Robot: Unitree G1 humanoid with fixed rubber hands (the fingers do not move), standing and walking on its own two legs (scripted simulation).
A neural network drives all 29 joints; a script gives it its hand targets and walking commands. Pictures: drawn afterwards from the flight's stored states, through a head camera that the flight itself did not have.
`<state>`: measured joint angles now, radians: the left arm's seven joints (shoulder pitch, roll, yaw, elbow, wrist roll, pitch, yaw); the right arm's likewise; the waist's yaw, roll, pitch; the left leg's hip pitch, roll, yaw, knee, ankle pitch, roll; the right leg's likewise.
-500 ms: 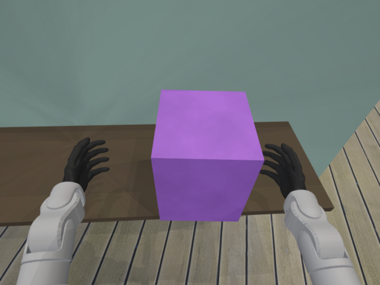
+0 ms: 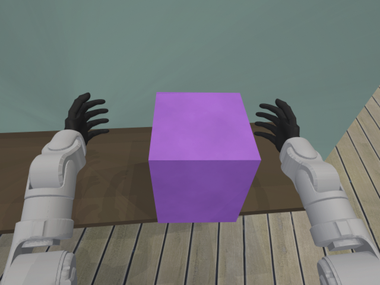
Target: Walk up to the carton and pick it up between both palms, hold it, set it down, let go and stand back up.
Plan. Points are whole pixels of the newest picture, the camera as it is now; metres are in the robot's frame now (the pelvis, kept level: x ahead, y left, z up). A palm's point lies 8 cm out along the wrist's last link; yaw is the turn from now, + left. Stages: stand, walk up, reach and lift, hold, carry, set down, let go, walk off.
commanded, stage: reach and lift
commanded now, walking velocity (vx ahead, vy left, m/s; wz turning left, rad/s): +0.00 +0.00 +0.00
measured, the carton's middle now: (197, 159) +0.42 +0.00 +0.04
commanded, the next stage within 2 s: none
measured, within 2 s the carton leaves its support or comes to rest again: neither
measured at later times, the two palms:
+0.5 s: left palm (67, 100) +0.41 +0.26 +0.21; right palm (284, 99) +0.44 -0.16 +0.21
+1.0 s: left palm (90, 142) +0.41 +0.24 +0.10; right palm (264, 138) +0.43 -0.14 +0.11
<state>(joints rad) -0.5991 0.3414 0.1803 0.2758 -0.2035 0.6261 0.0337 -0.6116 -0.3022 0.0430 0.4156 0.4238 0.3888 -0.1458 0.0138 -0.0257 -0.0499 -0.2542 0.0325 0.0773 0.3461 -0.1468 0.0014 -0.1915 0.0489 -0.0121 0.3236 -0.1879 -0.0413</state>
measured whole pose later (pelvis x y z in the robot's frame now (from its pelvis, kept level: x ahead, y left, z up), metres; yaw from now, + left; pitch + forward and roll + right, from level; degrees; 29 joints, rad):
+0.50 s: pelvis +0.00 +0.00 +0.00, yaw +1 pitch +5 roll -1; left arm -0.95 0.43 0.07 0.67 -0.25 0.58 0.06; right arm -0.99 -0.37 0.06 0.85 0.47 0.38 -0.08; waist 0.03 -0.03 -0.10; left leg -0.31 0.03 0.05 0.37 -0.15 0.00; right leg -0.23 0.05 -0.03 0.31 -0.17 -0.04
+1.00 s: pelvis +0.00 +0.00 +0.00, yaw +1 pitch +11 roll -1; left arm -0.83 0.30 0.07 0.94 -0.20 0.14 0.07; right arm -0.82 -0.20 -0.04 0.92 0.25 0.13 -0.12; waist 0.04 -0.03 -0.13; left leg -0.44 0.03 0.04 0.40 -0.14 -0.01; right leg -0.36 0.06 -0.04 0.36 -0.18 -0.05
